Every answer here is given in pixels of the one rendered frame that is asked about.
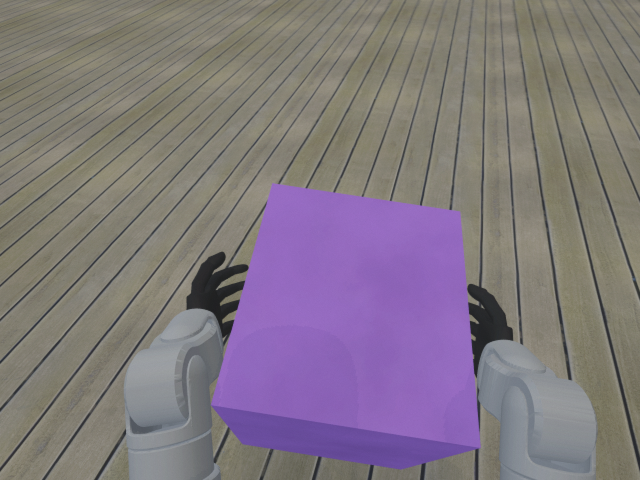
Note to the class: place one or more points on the robot left forearm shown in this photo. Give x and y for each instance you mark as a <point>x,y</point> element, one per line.
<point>167,401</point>

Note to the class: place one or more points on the right robot hand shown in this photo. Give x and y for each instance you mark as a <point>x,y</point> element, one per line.
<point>492,319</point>

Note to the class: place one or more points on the carton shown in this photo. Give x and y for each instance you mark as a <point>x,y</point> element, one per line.
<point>352,336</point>

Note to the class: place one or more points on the robot right forearm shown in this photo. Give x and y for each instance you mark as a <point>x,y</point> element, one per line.
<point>548,427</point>

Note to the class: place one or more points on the left robot hand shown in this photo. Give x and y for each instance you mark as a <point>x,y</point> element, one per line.
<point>205,296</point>

